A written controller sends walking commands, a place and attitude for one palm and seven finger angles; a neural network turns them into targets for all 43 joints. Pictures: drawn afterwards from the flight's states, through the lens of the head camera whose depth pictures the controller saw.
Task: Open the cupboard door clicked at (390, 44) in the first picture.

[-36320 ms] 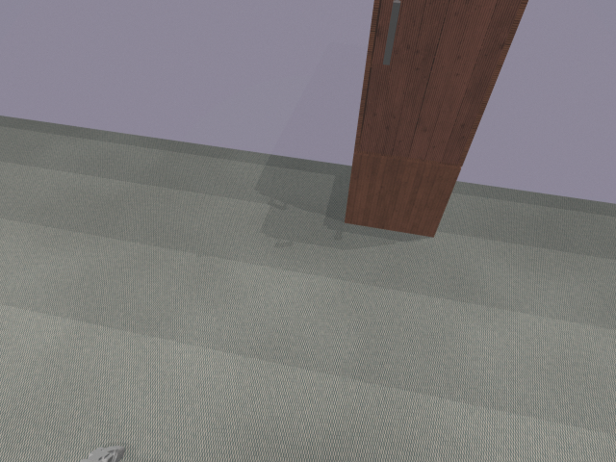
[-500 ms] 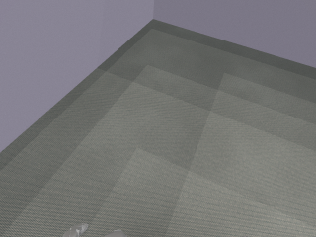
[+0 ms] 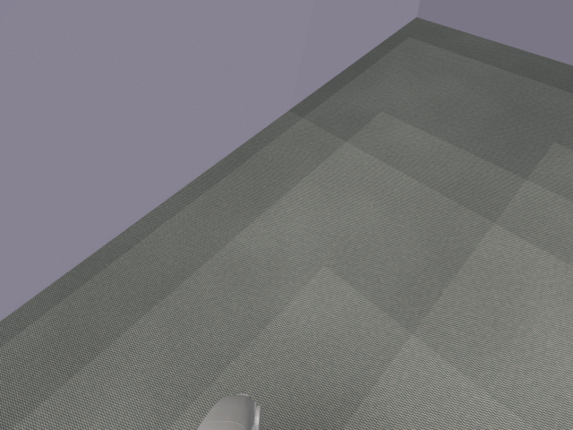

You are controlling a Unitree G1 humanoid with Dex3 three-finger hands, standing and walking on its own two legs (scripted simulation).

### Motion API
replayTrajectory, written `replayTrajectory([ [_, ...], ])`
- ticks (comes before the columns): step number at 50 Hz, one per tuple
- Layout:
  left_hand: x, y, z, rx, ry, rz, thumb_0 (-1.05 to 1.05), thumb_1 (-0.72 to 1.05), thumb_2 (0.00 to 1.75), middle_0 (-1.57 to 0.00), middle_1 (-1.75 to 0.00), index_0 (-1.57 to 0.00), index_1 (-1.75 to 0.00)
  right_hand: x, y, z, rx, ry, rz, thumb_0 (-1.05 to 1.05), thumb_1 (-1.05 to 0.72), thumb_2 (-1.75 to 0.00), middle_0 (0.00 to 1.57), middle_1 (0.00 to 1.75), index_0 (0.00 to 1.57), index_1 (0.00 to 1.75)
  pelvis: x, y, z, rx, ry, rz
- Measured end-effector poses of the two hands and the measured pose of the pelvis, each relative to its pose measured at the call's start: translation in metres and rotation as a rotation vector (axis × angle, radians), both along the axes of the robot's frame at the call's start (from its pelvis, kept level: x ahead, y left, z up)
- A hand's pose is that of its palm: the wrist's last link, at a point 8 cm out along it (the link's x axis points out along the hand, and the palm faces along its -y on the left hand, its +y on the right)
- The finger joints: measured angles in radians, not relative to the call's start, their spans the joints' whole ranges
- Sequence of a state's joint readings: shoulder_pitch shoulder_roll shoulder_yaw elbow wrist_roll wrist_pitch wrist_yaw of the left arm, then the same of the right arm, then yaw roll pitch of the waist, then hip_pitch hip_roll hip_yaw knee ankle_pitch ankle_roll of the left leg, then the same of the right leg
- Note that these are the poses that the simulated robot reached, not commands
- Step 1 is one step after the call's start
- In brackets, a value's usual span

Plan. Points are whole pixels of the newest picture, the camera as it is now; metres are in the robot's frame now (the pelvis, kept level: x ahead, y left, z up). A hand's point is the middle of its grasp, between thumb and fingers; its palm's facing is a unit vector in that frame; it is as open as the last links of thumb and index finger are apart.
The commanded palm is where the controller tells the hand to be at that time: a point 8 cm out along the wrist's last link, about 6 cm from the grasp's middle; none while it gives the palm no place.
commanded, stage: turn to face it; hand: left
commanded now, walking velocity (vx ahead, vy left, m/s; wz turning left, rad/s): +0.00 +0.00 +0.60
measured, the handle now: out of the picture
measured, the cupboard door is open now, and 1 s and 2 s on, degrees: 49 49 49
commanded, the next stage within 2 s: none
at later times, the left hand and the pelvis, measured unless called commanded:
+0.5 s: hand out of the picture +0.03 +0.24 -0.17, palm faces +0.34 -0.91 -0.25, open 7.4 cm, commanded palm none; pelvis +0.01 +0.01 -0.01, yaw +18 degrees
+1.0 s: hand out of the picture -0.01 +0.18 -0.19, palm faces +0.58 -0.79 -0.21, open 7.4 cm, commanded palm none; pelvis +0.04 -0.02 -0.02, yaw +37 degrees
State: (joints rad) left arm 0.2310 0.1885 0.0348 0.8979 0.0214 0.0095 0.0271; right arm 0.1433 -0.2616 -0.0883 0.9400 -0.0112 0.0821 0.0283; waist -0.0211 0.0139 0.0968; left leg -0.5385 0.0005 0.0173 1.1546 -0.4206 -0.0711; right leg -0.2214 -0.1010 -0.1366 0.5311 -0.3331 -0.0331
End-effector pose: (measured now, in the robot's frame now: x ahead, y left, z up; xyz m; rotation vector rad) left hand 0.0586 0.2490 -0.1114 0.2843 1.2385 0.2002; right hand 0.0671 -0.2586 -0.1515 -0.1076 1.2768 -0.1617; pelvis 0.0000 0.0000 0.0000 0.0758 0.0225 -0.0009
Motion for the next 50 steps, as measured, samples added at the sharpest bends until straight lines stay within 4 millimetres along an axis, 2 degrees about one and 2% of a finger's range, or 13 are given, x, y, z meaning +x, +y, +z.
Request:
replayTrajectory([
  [3, -0.019, -0.014, -0.004, -0.034, 0.022, 0.054, 0.01, 0.91, 0.9, -0.2, -0.3, -0.2, -0.3, 0.022, -0.004, 0.005, -0.008, -0.008, 0.055, 0.01, -0.91, -0.9, 0.2, 0.29, 0.2, 0.3, 0.003, -0.006, 0.002, 0.005, -0.003, 0.044],
  [7, -0.049, -0.019, -0.013, -0.057, 0.053, 0.141, 0.01, 0.92, 0.9, -0.21, -0.3, -0.2, -0.3, 0.059, 0.002, 0.01, -0.024, -0.035, 0.145, 0.01, -0.91, -0.9, 0.2, 0.29, 0.2, 0.3, 0.006, -0.009, 0.0, -0.006, -0.011, 0.101],
  [13, -0.093, -0.011, -0.037, -0.095, 0.11, 0.264, 0.01, 0.91, 0.9, -0.21, -0.3, -0.2, -0.3, 0.121, 0.035, 0.017, -0.052, -0.136, 0.287, 0.01, -0.91, -0.9, 0.2, 0.29, 0.2, 0.3, 0.009, 0.0, -0.012, -0.03, -0.021, 0.183],
  [16, -0.105, 0.002, -0.053, -0.109, 0.13, 0.31, 0.01, 0.91, 0.9, -0.21, -0.3, -0.2, -0.3, 0.14, 0.052, 0.018, -0.068, -0.21, 0.337, 0.0, -0.91, -0.9, 0.2, 0.29, 0.2, 0.3, 0.009, 0.009, -0.024, -0.04, -0.027, 0.221],
  [19, -0.098, 0.014, -0.053, -0.098, 0.109, 0.337, 0.01, 0.91, 0.9, -0.2, -0.3, -0.2, -0.3, 0.139, 0.059, 0.023, -0.077, -0.212, 0.367, 0.0, -0.91, -0.9, 0.2, 0.29, 0.2, 0.3, 0.009, 0.011, -0.021, -0.05, -0.035, 0.246],
  [26, -0.049, 0.029, -0.027, -0.065, -0.062, 0.347, 0.01, 0.91, 0.9, -0.2, -0.3, -0.19, -0.3, 0.117, 0.053, 0.025, -0.081, -0.109, 0.396, 0.0, -0.9, -0.9, 0.2, 0.3, 0.2, 0.3, 0.013, 0.004, -0.007, -0.084, -0.026, 0.319],
  [31, -0.023, 0.022, -0.015, -0.031, -0.131, 0.345, 0.01, 0.91, 0.9, -0.2, -0.3, -0.19, -0.3, 0.107, 0.035, 0.014, -0.062, -0.038, 0.395, 0.0, -0.9, -0.9, 0.21, 0.3, 0.21, 0.3, 0.022, -0.012, -0.007, -0.087, -0.013, 0.374],
  [34, -0.015, 0.011, -0.014, 0.001, -0.169, 0.354, 0.01, 0.91, 0.9, -0.2, -0.3, -0.2, -0.3, 0.11, 0.019, 0.0, -0.048, -0.006, 0.396, 0.0, -0.9, -0.9, 0.21, 0.3, 0.21, 0.3, 0.031, -0.026, -0.015, -0.067, 0.0, 0.409],
  [38, -0.026, -0.009, -0.009, 0.004, -0.149, 0.394, 0.01, 0.91, 0.9, -0.2, -0.3, -0.2, -0.3, 0.122, 0.009, -0.005, -0.053, 0.029, 0.426, 0.01, -0.91, -0.9, 0.2, 0.3, 0.2, 0.3, 0.035, -0.031, -0.012, -0.061, -0.018, 0.468],
  [42, -0.046, -0.026, -0.012, -0.031, -0.102, 0.459, 0.01, 0.91, 0.9, -0.2, -0.3, -0.2, -0.3, 0.141, 0.015, 0.004, -0.055, 0.035, 0.476, 0.01, -0.91, -0.9, 0.2, 0.3, 0.2, 0.3, 0.041, -0.032, -0.005, -0.042, -0.021, 0.525],
  [46, -0.07, -0.035, -0.022, -0.07, -0.075, 0.538, 0.01, 0.9, 0.9, -0.2, -0.3, -0.2, -0.3, 0.165, 0.037, 0.012, -0.064, 0.017, 0.564, 0.01, -0.91, -0.9, 0.2, 0.29, 0.2, 0.3, 0.044, -0.028, -0.005, -0.034, -0.023, 0.587],
  [50, -0.105, -0.033, -0.043, -0.103, -0.046, 0.631, 0.01, 0.9, 0.9, -0.21, -0.3, -0.2, -0.3, 0.195, 0.073, 0.013, -0.082, -0.048, 0.668, 0.01, -0.91, -0.9, 0.2, 0.29, 0.2, 0.3, 0.042, -0.015, -0.017, -0.048, -0.027, 0.646],
])
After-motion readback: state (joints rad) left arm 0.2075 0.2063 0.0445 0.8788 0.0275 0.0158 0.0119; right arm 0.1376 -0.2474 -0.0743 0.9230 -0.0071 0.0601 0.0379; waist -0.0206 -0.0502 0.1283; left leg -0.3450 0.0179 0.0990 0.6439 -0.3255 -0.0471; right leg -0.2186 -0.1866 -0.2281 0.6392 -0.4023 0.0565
